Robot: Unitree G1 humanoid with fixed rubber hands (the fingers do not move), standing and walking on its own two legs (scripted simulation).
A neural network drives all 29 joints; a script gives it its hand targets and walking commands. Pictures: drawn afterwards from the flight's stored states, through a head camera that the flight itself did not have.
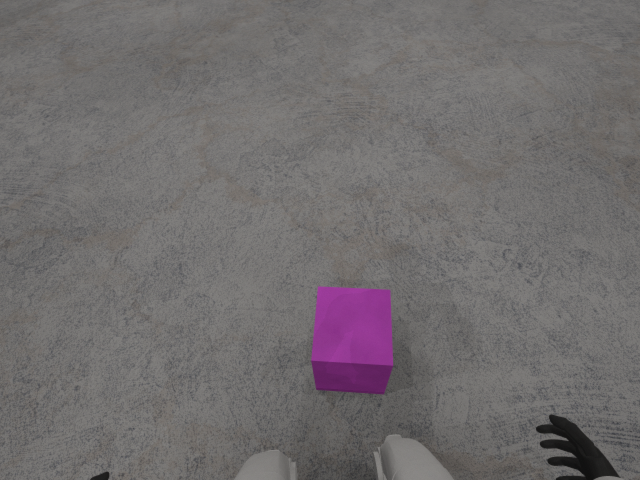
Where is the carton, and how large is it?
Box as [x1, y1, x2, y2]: [311, 286, 392, 393]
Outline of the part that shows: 318,286 311,358 316,389 383,393 392,367 389,290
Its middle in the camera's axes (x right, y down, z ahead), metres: +0.09 +0.30 +1.10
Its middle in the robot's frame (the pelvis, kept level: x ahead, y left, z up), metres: +0.51 -0.04 -0.59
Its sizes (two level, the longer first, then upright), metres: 0.210 0.200 0.250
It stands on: the floor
